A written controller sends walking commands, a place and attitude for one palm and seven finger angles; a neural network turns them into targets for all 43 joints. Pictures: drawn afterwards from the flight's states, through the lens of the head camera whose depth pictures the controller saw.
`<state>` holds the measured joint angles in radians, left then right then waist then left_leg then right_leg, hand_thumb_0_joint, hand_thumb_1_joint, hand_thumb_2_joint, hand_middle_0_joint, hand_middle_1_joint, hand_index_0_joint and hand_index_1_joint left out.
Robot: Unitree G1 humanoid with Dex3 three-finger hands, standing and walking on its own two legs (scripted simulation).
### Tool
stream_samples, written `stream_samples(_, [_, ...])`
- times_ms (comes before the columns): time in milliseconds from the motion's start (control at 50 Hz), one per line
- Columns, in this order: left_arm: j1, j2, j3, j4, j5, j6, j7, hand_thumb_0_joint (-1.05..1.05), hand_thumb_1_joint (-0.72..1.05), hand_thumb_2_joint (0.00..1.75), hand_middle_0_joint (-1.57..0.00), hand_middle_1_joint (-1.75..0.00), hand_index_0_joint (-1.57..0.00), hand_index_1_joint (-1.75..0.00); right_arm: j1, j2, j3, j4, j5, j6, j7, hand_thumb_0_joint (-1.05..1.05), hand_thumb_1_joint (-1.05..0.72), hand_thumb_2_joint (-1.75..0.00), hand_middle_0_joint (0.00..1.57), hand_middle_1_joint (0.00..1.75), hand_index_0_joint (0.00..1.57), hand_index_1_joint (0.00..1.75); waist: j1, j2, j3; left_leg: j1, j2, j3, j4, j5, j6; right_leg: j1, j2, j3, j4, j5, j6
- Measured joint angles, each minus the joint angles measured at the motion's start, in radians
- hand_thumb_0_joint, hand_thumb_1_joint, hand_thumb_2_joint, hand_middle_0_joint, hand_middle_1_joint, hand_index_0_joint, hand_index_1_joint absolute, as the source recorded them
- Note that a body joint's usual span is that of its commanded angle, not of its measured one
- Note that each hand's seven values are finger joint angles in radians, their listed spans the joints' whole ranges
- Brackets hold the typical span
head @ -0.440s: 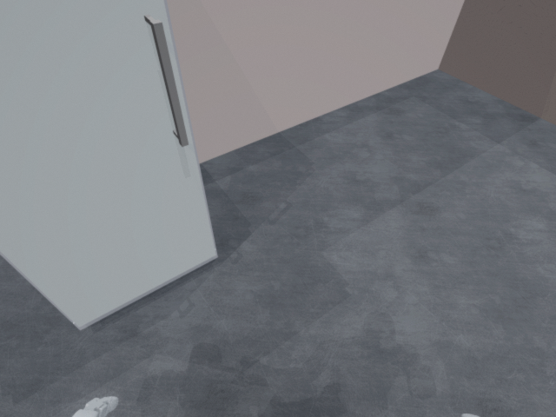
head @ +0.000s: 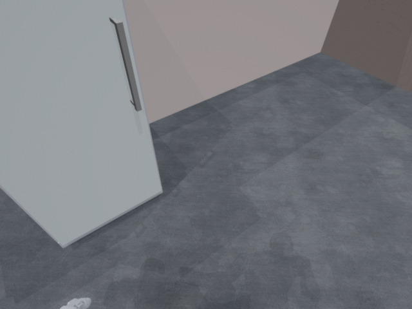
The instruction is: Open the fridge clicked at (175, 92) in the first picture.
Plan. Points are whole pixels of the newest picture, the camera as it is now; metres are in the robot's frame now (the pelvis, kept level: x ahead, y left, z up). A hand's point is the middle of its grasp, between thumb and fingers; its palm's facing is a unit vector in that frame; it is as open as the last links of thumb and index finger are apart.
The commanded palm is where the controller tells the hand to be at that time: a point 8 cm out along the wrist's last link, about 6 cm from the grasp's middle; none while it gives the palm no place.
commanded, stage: stand and wait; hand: right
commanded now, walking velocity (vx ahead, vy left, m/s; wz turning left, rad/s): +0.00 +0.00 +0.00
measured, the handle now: (126, 68) +0.77 +0.29 +0.08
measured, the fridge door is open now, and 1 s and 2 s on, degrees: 0 0 0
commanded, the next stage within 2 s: look at it before walking up in 0.44 s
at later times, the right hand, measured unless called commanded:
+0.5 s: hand out of the picture +0.07 -0.24 -0.15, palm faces -0.03 +0.94 -0.34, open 7.4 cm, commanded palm none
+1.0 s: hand out of the picture +0.08 -0.23 -0.15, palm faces -0.03 +0.94 -0.34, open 7.4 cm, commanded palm none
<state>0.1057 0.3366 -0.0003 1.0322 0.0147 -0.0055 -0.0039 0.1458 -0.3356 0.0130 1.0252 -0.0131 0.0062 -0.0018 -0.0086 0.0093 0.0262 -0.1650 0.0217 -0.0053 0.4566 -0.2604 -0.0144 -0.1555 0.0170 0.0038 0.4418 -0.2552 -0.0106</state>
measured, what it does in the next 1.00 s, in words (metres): stands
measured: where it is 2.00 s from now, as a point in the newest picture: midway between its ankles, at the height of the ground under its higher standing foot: outside the picture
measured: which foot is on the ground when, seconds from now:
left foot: down 0.00-1.00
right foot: down 0.00-1.00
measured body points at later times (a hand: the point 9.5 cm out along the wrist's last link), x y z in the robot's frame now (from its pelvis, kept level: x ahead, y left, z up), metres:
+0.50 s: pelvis -0.01 +0.01 +0.00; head -0.01 +0.01 +0.45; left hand +0.06 +0.30 -0.13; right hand +0.07 -0.29 -0.13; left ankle -0.01 +0.13 -0.74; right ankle -0.01 -0.11 -0.74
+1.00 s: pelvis +0.00 +0.01 +0.00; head +0.01 +0.01 +0.45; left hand +0.08 +0.31 -0.13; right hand +0.08 -0.28 -0.13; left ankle -0.01 +0.13 -0.74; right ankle -0.01 -0.11 -0.74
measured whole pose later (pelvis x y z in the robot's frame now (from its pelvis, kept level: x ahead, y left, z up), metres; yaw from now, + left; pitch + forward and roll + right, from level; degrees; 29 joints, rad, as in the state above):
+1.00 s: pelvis +0.00 +0.01 +0.00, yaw +0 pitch -1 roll +0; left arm 0.12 0.34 0.00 1.11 0.01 -0.01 0.00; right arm 0.13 -0.34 0.01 1.08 -0.01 -0.01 0.00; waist -0.01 0.00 0.03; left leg -0.15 0.00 0.00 0.39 -0.23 0.00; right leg -0.14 0.00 0.01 0.37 -0.22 0.01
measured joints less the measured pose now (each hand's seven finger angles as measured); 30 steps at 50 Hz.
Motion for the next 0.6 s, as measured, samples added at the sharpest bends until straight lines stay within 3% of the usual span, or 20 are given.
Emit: stream_samples(600, [0.022, -0.001, -0.004, 0.073, -0.003, -0.006, -0.003, 0.0, 0.91, 0.9, -0.2, -0.3, -0.2, -0.3, -0.019, 0.002, -0.004, 0.051, 0.0, -0.01, 0.002, 0.0, -0.91, -0.9, 0.2, 0.3, 0.2, 0.3, 0.006, -0.011, 0.002, -0.001, -0.014, 0.005, -0.047, 0.043, 0.015, 0.003, -0.015, 0.005, -0.056, 0.047, 0.017])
